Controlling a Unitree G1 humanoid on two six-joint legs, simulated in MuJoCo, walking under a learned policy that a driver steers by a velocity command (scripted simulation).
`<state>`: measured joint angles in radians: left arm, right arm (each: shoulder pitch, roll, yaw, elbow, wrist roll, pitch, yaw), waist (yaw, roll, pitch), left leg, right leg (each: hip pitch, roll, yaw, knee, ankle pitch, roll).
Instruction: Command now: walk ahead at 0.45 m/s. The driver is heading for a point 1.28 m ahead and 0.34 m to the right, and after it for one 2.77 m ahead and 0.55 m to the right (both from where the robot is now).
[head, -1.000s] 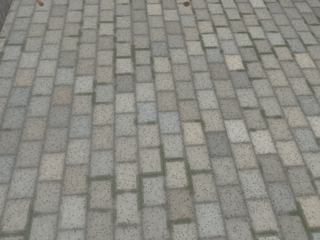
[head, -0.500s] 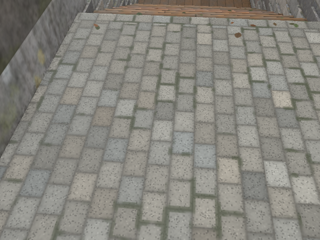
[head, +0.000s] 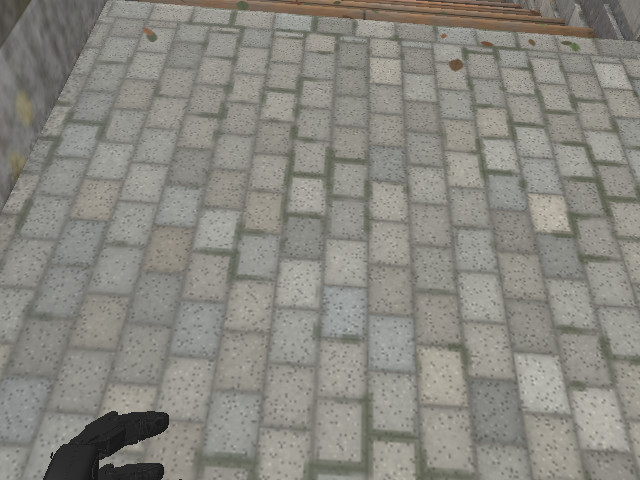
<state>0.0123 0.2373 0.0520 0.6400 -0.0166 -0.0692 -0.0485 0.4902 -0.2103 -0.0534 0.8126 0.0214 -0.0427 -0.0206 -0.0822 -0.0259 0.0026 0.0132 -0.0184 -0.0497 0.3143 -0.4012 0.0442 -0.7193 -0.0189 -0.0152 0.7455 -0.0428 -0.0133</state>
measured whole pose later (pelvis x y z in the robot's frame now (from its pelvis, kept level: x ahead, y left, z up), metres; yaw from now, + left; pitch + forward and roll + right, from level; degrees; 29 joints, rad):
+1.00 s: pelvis +0.53 -0.02 +0.01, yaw -21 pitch +1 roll +2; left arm 0.11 0.28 0.07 0.64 -0.02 -0.01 -0.04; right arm 0.33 -0.28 -0.08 0.83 0.00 -0.09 -0.01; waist -0.09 -0.04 0.03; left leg 0.01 0.01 0.21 0.26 -0.29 -0.01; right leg -0.68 -0.09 0.03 0.76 -0.02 -0.01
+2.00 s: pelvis +1.02 -0.27 +0.01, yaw -21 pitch +2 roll +0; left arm 0.08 0.28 0.04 0.66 0.02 -0.09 0.00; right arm 0.34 -0.28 -0.05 0.74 0.02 -0.05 0.00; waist -0.07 -0.02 0.04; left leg -0.16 -0.12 -0.14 0.35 -0.22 0.09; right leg -0.65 -0.06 0.12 0.65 -0.01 0.07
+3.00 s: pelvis +1.22 -0.32 +0.01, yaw +5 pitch +2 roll +0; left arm 0.13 0.30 0.06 0.80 -0.02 -0.06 -0.04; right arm 0.34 -0.29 -0.05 0.70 0.01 -0.03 0.00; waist -0.05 -0.01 -0.03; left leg -0.12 -0.03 -0.04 0.34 -0.26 0.04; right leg -0.43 -0.04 0.00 0.58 -0.20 0.00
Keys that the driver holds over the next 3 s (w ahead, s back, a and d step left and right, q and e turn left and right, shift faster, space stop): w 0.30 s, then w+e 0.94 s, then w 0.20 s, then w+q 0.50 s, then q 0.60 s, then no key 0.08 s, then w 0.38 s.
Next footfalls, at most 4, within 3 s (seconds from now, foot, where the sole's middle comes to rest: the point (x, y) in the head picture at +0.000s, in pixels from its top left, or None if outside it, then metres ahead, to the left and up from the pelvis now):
0.12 right None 0.26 -0.11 -0.77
0.60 left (237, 454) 0.51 0.12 -0.77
1.12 right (388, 364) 0.69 -0.22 -0.77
1.66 left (361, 238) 1.05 -0.20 -0.77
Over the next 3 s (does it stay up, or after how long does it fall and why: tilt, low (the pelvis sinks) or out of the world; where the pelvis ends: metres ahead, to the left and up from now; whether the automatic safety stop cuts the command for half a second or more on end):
stays up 1.22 -0.32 0.01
